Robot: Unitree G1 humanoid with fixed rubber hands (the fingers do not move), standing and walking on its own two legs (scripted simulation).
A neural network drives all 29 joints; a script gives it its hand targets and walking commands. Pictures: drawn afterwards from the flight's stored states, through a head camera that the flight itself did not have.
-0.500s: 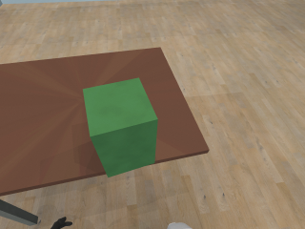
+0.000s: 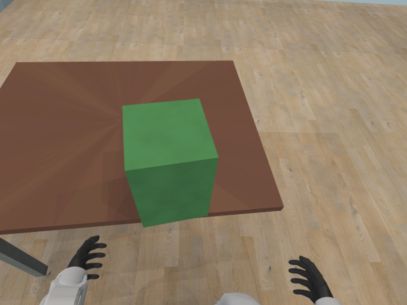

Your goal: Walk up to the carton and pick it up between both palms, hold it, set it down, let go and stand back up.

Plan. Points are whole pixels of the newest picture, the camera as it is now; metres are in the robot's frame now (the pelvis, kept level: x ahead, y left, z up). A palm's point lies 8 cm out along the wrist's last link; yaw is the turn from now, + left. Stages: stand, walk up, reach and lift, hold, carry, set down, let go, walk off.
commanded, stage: reach and lift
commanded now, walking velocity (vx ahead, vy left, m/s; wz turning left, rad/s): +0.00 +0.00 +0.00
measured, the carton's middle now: (169, 166) +0.43 +0.06 -0.04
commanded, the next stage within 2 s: none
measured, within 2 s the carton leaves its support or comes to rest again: neither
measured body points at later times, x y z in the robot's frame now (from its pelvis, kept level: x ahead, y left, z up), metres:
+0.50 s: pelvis +0.01 +0.01 +0.02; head +0.02 +0.02 +0.47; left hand +0.20 +0.24 -0.06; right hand +0.16 -0.21 -0.07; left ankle -0.02 +0.12 -0.72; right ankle +0.04 -0.10 -0.72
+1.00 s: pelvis +0.01 +0.00 +0.02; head +0.00 +0.01 +0.47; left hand +0.21 +0.23 -0.04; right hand +0.20 -0.19 -0.05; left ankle -0.02 +0.12 -0.72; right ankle +0.04 -0.10 -0.72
